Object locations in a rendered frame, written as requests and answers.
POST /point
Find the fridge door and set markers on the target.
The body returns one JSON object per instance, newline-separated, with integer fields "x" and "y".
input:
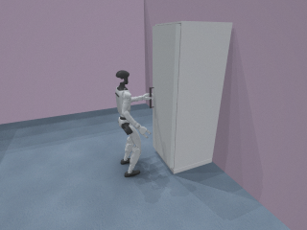
{"x": 165, "y": 73}

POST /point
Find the robot right shin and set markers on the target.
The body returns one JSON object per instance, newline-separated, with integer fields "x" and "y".
{"x": 134, "y": 159}

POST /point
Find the robot left hand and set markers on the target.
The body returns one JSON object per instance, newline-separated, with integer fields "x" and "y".
{"x": 146, "y": 96}

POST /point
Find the robot left forearm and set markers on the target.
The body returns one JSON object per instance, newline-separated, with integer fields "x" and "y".
{"x": 136, "y": 99}

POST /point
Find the left robot foot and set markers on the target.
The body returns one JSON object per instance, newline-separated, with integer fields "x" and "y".
{"x": 124, "y": 162}

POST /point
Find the right robot upper arm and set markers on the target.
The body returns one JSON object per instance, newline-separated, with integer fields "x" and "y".
{"x": 126, "y": 101}

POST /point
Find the handle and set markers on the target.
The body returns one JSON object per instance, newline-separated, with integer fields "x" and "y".
{"x": 150, "y": 94}

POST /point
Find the robot right hand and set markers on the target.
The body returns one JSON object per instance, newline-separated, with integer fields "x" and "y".
{"x": 143, "y": 130}

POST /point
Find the robot right forearm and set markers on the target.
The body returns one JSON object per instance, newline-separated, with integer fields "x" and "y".
{"x": 131, "y": 120}

